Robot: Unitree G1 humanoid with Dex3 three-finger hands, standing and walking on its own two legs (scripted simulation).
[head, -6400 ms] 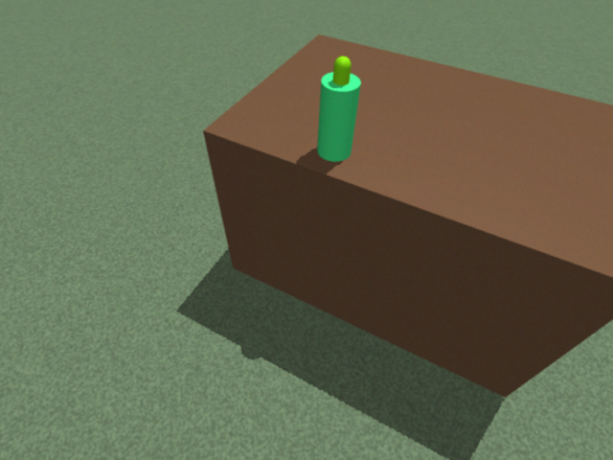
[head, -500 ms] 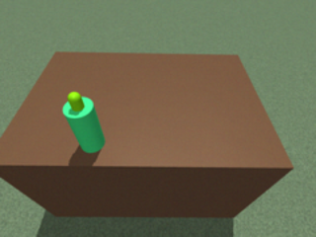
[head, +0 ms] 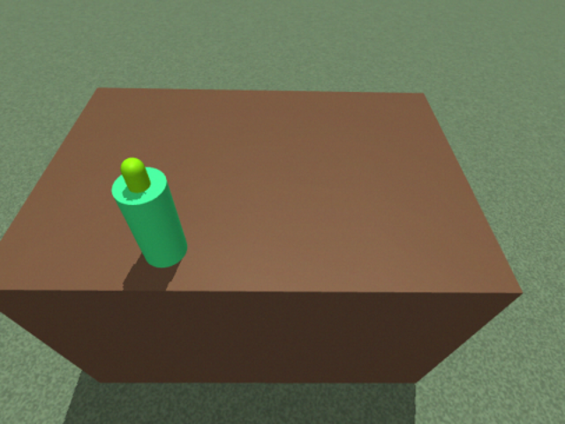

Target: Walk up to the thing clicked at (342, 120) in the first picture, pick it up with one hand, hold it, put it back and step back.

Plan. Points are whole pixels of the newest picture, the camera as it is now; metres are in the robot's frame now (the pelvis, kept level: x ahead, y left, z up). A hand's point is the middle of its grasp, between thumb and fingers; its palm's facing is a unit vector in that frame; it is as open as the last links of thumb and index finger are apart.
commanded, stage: rise first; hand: left
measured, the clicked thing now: (150, 211) +0.46 +0.25 -0.01
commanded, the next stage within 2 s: go down in 1.46 s
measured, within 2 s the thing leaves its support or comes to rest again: neither
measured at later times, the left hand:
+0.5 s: hand (107, 386) +0.19 +0.25 -0.07, palm faces +0.25 -0.91 -0.34, open 16.3 cm
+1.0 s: hand (96, 363) +0.20 +0.25 -0.01, palm faces +0.28 -0.89 -0.36, open 17.4 cm
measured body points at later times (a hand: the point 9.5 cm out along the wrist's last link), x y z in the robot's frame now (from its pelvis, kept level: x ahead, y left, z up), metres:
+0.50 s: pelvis +0.01 +0.00 +0.00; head +0.02 -0.01 +0.45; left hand +0.17 +0.30 -0.05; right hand +0.16 -0.26 -0.10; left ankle +0.01 +0.13 -0.75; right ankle -0.01 -0.14 -0.75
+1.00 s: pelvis +0.02 -0.01 +0.00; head +0.02 -0.02 +0.45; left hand +0.18 +0.29 +0.02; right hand +0.18 -0.26 -0.09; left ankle +0.01 +0.13 -0.75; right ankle -0.01 -0.14 -0.75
